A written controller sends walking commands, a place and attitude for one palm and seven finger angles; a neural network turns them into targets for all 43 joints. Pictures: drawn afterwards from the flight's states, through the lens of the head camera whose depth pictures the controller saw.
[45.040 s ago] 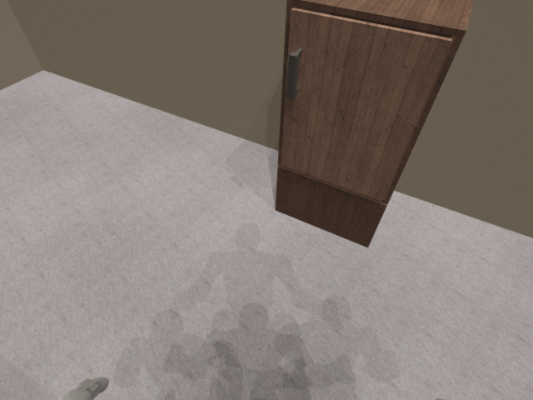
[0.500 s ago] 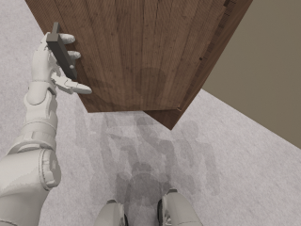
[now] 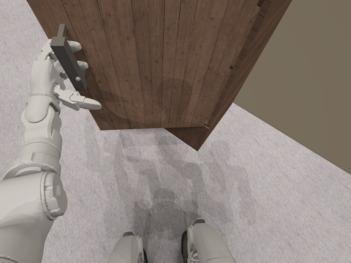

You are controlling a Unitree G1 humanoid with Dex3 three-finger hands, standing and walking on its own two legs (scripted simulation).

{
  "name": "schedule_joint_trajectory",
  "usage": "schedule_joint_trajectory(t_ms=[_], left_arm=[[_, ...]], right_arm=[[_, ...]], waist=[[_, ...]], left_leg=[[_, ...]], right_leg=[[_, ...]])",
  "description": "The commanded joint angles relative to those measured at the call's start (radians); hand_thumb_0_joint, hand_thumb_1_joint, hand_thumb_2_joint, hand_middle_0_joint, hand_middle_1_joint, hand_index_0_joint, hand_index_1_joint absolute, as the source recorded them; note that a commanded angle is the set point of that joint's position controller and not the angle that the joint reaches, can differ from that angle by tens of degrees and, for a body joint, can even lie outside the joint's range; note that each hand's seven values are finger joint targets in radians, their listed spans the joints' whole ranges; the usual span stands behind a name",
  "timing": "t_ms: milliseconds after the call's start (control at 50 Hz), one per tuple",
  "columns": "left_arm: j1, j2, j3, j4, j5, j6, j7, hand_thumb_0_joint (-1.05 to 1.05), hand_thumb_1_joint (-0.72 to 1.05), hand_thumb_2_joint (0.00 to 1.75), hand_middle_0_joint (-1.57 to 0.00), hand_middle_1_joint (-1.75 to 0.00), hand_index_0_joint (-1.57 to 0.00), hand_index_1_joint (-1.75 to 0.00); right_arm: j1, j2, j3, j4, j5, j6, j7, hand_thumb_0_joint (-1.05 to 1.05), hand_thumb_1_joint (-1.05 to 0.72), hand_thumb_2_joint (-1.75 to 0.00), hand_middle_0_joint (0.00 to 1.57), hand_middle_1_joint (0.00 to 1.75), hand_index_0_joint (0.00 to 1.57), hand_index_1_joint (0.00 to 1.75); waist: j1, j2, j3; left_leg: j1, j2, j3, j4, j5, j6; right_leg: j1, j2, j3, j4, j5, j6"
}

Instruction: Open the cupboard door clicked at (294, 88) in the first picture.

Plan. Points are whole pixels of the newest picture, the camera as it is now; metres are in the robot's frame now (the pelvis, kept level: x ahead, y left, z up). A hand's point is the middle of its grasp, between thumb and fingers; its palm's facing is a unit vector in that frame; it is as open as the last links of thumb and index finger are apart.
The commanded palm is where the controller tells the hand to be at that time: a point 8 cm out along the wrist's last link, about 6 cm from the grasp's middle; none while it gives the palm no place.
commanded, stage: close the thumb around the handle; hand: left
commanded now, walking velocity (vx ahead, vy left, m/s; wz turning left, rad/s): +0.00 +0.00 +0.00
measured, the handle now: (72, 60) +0.56 +0.19 +0.06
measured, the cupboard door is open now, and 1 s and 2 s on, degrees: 41 43 81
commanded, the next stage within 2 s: pull the door open along its arc in 0.70 s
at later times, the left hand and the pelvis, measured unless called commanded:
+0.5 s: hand (78, 77) +0.51 +0.17 +0.06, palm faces -0.02 -1.00 -0.01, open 7.5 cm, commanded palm +0.49 +0.21 +0.06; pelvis +0.01 +0.01 +0.00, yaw +0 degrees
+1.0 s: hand (82, 84) +0.49 +0.16 +0.06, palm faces +0.00 -1.00 -0.02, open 5.8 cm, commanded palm +0.45 +0.21 +0.06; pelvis +0.01 +0.00 +0.01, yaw -1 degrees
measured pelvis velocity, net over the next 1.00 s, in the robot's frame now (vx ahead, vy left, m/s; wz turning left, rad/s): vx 0.01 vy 0.00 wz -0.01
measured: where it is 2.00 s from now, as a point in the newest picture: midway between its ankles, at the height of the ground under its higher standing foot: outside the picture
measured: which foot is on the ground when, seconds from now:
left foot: down 0.00-1.00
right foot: down 0.00-1.00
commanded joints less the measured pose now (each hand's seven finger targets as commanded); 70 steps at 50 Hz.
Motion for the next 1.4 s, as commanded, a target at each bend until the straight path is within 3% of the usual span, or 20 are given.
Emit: schedule_joint_trajectory(t_ms=[0,160,220,260,380,440,480,540,580,720,780,800,860,960,1060,1180,1200,1260,1340,1380], left_arm=[[-0.447,0.218,0.004,-0.219,-0.011,-0.059,-0.007,0.0,-0.44,0.32,-0.3,-1.21,-0.3,-1.21],[-0.436,0.246,0.034,-0.254,-0.014,-0.066,-0.003,0.0,0.0,0.52,-0.34,-1.25,-0.34,-1.25],[-0.391,0.234,0.035,-0.223,-0.014,-0.05,0.002,0.0,0.17,0.59,-0.35,-1.27,-0.35,-1.27],[-0.436,0.21,0.008,-0.249,-0.015,-0.051,0.001,0.0,0.28,0.64,-0.36,-1.28,-0.36,-1.28],[-0.401,0.161,-0.013,-0.276,-0.023,-0.068,0.011,0.0,0.62,0.78,-0.38,-1.32,-0.38,-1.32],[-0.415,0.19,0.009,-0.241,-0.02,-0.063,0.02,0.0,0.79,0.85,-0.39,-1.34,-0.39,-1.34],[-0.395,0.177,0.0,-0.242,-0.011,-0.061,0.023,0.0,0.9,0.9,-0.4,-1.35,-0.4,-1.35],[-0.411,0.157,-0.019,-0.264,-0.008,-0.071,0.031,0.0,0.9,0.9,-0.4,-1.35,-0.4,-1.35],[-0.397,0.155,-0.017,-0.303,-0.008,-0.082,0.034,0.0,0.9,0.9,-0.4,-1.35,-0.4,-1.35],[-0.361,0.171,0.007,-0.263,-0.01,-0.078,0.046,0.0,0.9,0.9,-0.4,-1.35,-0.4,-1.35],[-0.389,0.228,0.039,-0.287,-0.003,-0.092,0.039,0.0,0.9,0.9,-0.4,-1.35,-0.4,-1.35],[-0.404,0.154,-0.022,-0.291,-0.006,-0.092,0.034,0.0,0.9,0.9,-0.4,-1.35,-0.4,-1.35],[-0.319,0.162,0.0,-0.311,-0.018,-0.098,0.027,0.0,0.9,0.9,-0.4,-1.35,-0.4,-1.35],[-0.152,0.135,-0.011,-0.416,-0.037,-0.089,0.019,0.0,0.9,0.9,-0.4,-1.35,-0.4,-1.35],[0.09,0.095,-0.021,-0.538,-0.063,-0.074,0.017,0.0,0.9,0.9,-0.4,-1.35,-0.4,-1.35],[0.364,-0.045,-0.102,-0.734,-0.105,-0.068,0.032,0.0,0.9,0.9,-0.4,-1.35,-0.4,-1.35],[0.379,-0.08,-0.062,-0.793,-0.141,-0.073,0.102,0.0,0.9,0.9,-0.4,-1.35,-0.4,-1.35],[0.524,-0.223,-0.146,-0.901,-0.125,-0.074,0.265,0.0,0.9,0.9,-0.4,-1.35,-0.4,-1.35],[0.686,-0.33,-0.238,-1.042,-0.031,-0.077,0.477,0.0,0.9,0.9,-0.4,-1.35,-0.4,-1.35],[0.703,-0.389,-0.301,-1.073,0.027,-0.068,0.571,0.0,0.9,0.9,-0.4,-1.35,-0.4,-1.35]], right_arm=[[0.175,-0.169,-0.063,-0.045,-0.002,-0.019,-0.015,0.0,-0.9,-0.9,0.2,0.3,0.2,0.3],[0.185,-0.17,-0.063,-0.048,-0.008,-0.015,-0.009,0.0,-0.9,-0.9,0.2,0.3,0.2,0.3],[0.185,-0.171,-0.065,-0.052,-0.006,-0.007,-0.007,0.0,-0.9,-0.9,0.2,0.3,0.2,0.3],[0.184,-0.168,-0.064,-0.051,-0.006,-0.006,-0.006,0.0,-0.9,-0.9,0.2,0.3,0.2,0.3],[0.187,-0.163,-0.069,-0.048,-0.008,-0.004,-0.001,0.0,-0.9,-0.9,0.2,0.3,0.2,0.3],[0.193,-0.167,-0.068,-0.042,-0.009,-0.002,-0.005,0.0,-0.9,-0.9,0.2,0.3,0.2,0.3],[0.187,-0.164,-0.068,-0.044,-0.008,-0.001,-0.003,0.0,-0.9,-0.9,0.2,0.3,0.2,0.3],[0.189,-0.16,-0.069,-0.046,-0.011,-0.002,-0.002,0.0,-0.9,-0.9,0.2,0.3,0.2,0.3],[0.186,-0.16,-0.073,-0.044,-0.012,-0.001,0.003,0.0,-0.9,-0.9,0.2,0.3,0.2,0.3],[0.175,-0.155,-0.07,-0.047,-0.007,0.0,0.0,0.0,-0.9,-0.9,0.2,0.3,0.2,0.3],[0.174,-0.159,-0.07,-0.045,-0.007,-0.002,-0.007,0.0,-0.9,-0.9,0.2,0.3,0.2,0.3],[0.169,-0.151,-0.068,-0.047,-0.006,-0.005,-0.005,0.0,-0.9,-0.9,0.2,0.3,0.2,0.3],[0.169,-0.153,-0.072,-0.053,-0.006,-0.008,-0.002,0.0,-0.9,-0.9,0.2,0.3,0.2,0.3],[0.148,-0.147,-0.079,-0.089,0.006,-0.007,0.003,0.0,-0.9,-0.9,0.2,0.3,0.2,0.3],[0.11,-0.136,-0.083,-0.129,0.019,-0.008,0.005,0.0,-0.9,-0.9,0.2,0.3,0.2,0.3],[0.036,-0.113,-0.085,-0.173,0.033,-0.032,0.01,0.0,-0.9,-0.9,0.2,0.3,0.2,0.3],[0.015,-0.098,-0.091,-0.172,0.032,-0.038,0.011,0.0,-0.9,-0.9,0.2,0.3,0.2,0.3],[-0.03,-0.076,-0.092,-0.181,0.021,-0.066,0.025,0.0,-0.9,-0.9,0.2,0.3,0.2,0.3],[-0.074,-0.054,-0.095,-0.194,-0.008,-0.084,0.045,0.0,-0.9,-0.9,0.2,0.3,0.2,0.3],[-0.103,-0.043,-0.093,-0.191,-0.017,-0.086,0.051,0.0,-0.9,-0.9,0.2,0.3,0.2,0.3]], waist=[[-0.025,0.102,-0.505],[-0.01,0.118,-0.558],[-0.013,0.064,-0.507],[-0.021,0.115,-0.515],[-0.012,0.12,-0.531],[-0.018,0.085,-0.476],[-0.01,0.098,-0.502],[-0.015,0.122,-0.5],[-0.001,0.152,-0.555],[-0.004,0.049,-0.489],[0.005,0.082,-0.515],[-0.011,0.096,-0.51],[0.022,0.125,-0.55],[0.056,0.087,-0.578],[0.1,0.044,-0.523],[0.125,-0.008,-0.43],[0.155,-0.002,-0.408],[0.163,-0.003,-0.367],[0.185,-0.056,-0.364],[0.178,-0.045,-0.326]], left_leg=[[0.249,-0.047,-0.064,-0.124,0.341,0.008],[0.285,-0.042,-0.074,-0.116,0.426,0.001],[0.251,-0.04,-0.068,-0.123,0.397,0.006],[0.293,-0.039,-0.075,-0.126,0.417,0.001],[0.359,-0.033,-0.088,-0.127,0.496,-0.011],[0.312,-0.036,-0.085,-0.132,0.449,-0.005],[0.324,-0.038,-0.083,-0.134,0.461,-0.008],[0.354,-0.035,-0.09,-0.131,0.5,-0.011],[0.408,-0.029,-0.096,-0.126,0.561,-0.022],[0.278,-0.043,-0.065,-0.139,0.444,-0.001],[0.278,-0.046,-0.061,-0.134,0.434,0.001],[0.299,-0.046,-0.066,-0.138,0.438,-0.003],[0.352,-0.042,-0.066,-0.138,0.497,-0.01],[0.351,-0.043,-0.051,-0.163,0.532,-0.004],[0.318,-0.048,-0.025,-0.207,0.512,0.005],[0.285,-0.057,0.006,-0.25,0.436,0.008],[0.287,-0.056,0.005,-0.258,0.422,-0.003],[0.321,-0.056,0.002,-0.264,0.416,-0.013],[0.333,-0.054,-0.006,-0.253,0.44,-0.02],[0.325,-0.056,-0.007,-0.254,0.391,-0.023]], right_leg=[[0.304,0.046,0.065,-0.099,0.266,-0.005],[0.316,0.05,0.054,-0.076,0.327,-0.009],[0.319,0.052,0.053,-0.09,0.31,-0.005],[0.289,0.053,0.047,-0.088,0.304,-0.006],[0.269,0.057,0.034,-0.085,0.322,-0.009],[0.275,0.057,0.033,-0.089,0.305,-0.011],[0.279,0.055,0.035,-0.088,0.309,-0.009],[0.255,0.055,0.029,-0.081,0.313,-0.011],[0.254,0.055,0.03,-0.08,0.33,-0.011],[0.35,0.054,0.048,-0.096,0.357,-0.006],[0.363,0.051,0.058,-0.091,0.358,-0.008],[0.34,0.051,0.052,-0.092,0.35,-0.008],[0.344,0.052,0.047,-0.089,0.366,-0.012],[0.431,0.051,0.052,-0.103,0.427,-0.011],[0.518,0.047,0.058,-0.128,0.457,-0.013],[0.59,0.037,0.06,-0.16,0.467,-0.011],[0.57,0.039,0.049,-0.172,0.427,-0.009],[0.538,0.036,0.028,-0.178,0.382,-0.008],[0.546,0.027,0.017,-0.159,0.394,-0.012],[0.516,0.02,0.019,-0.158,0.35,-0.01]])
